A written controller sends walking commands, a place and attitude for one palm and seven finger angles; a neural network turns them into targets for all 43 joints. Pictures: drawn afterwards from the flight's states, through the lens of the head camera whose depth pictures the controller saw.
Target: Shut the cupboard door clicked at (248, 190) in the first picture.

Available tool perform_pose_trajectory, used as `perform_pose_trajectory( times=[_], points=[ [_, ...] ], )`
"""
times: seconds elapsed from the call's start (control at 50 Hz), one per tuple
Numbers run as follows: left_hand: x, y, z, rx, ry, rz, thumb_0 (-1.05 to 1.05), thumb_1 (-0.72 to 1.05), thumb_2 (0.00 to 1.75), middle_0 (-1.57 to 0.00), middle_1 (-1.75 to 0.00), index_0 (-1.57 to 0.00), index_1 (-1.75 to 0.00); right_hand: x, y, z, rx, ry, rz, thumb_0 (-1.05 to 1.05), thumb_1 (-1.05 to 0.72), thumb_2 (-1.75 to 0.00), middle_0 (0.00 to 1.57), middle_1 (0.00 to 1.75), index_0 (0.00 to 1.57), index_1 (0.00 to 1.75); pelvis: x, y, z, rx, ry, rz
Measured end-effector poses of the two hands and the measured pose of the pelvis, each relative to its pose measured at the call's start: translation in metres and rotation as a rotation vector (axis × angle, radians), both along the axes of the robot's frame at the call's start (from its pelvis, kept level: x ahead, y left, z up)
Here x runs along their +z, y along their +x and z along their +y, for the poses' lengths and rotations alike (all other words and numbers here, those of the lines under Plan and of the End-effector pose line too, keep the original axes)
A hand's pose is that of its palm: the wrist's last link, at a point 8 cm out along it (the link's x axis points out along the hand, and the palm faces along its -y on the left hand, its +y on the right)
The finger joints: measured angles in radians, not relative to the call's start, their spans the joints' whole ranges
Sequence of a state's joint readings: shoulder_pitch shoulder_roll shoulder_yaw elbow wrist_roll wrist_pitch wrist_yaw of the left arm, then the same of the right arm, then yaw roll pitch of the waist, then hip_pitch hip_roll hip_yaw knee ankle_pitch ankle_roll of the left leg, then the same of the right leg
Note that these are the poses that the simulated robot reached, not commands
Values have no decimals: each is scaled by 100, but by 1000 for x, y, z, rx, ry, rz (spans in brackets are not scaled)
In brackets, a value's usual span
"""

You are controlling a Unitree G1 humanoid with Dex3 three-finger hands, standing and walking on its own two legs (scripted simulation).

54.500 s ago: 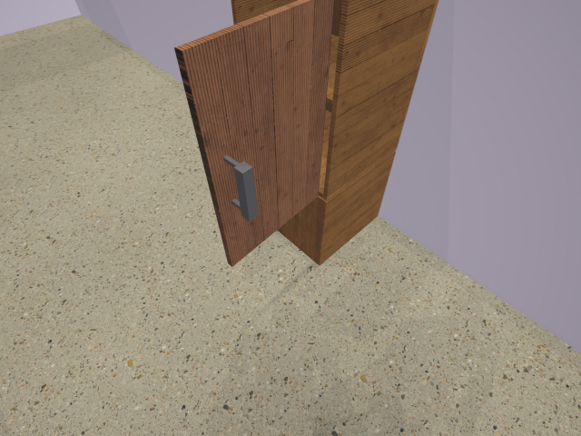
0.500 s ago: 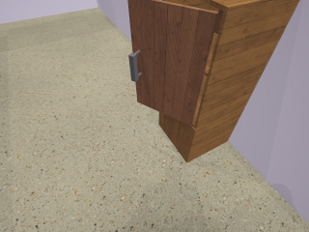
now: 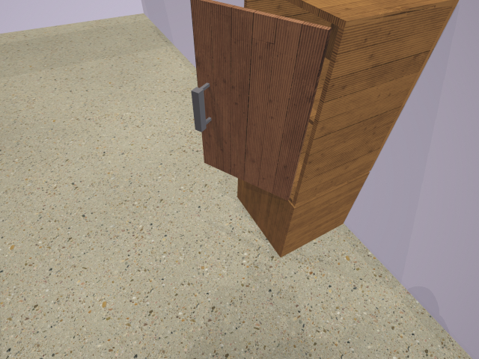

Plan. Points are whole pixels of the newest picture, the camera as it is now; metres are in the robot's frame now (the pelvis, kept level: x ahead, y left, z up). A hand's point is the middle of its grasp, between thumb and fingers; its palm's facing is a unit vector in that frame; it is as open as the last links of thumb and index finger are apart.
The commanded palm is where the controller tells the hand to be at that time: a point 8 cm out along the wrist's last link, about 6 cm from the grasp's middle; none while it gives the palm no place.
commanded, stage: look to check the result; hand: left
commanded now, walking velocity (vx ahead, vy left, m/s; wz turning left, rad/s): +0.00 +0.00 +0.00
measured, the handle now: (203, 107) +0.84 +0.15 -0.05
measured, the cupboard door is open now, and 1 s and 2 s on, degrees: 30 30 30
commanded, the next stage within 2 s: walk to a spot facing it in 0.52 s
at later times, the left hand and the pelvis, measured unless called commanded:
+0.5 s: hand out of the picture -0.01 +0.16 -0.18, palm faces +0.02 -0.99 -0.17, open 7.4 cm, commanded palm none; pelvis +0.02 +0.00 +0.00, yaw +0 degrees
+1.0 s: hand out of the picture +0.02 +0.21 -0.21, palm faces +0.20 -0.96 -0.20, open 7.4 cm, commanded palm none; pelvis +0.02 +0.02 -0.03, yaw +10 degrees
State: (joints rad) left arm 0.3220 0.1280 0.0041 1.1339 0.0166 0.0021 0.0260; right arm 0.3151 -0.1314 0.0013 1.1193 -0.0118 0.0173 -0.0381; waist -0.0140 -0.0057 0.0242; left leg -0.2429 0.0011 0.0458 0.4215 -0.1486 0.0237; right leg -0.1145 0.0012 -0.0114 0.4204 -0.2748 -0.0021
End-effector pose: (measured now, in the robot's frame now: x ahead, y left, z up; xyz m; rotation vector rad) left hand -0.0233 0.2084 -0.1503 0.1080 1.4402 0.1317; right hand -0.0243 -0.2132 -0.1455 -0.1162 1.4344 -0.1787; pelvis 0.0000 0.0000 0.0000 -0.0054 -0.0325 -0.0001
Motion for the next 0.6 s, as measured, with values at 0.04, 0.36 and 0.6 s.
perform_pose_trajectory(
  times=[0.04, 0.36, 0.6],
  points=[
    [1, -2, 2, 2, 7, 12, 0, 91, 90, -20, -30, -20, -30, 0, 0, 0, -1, 3, 6, 0, -91, -90, 20, 30, 20, 30, 0, 1, 0, -1, 0, 0],
    [4, 0, 5, 4, 25, 39, 0, 90, 90, -19, -30, -20, -30, -1, 20, -3, 6, 5, -6, 0, -90, -90, 20, 30, 20, 30, 1, 12, -3, -6, 3, 3],
    [1, 21, 0, -2, 10, 1, 0, 90, 90, -20, -30, -20, -30, 2, 38, -10, 18, -16, -32, 0, -91, -90, 20, 30, 20, 30, 1, 20, -4, -4, 4, 2]
  ],
)
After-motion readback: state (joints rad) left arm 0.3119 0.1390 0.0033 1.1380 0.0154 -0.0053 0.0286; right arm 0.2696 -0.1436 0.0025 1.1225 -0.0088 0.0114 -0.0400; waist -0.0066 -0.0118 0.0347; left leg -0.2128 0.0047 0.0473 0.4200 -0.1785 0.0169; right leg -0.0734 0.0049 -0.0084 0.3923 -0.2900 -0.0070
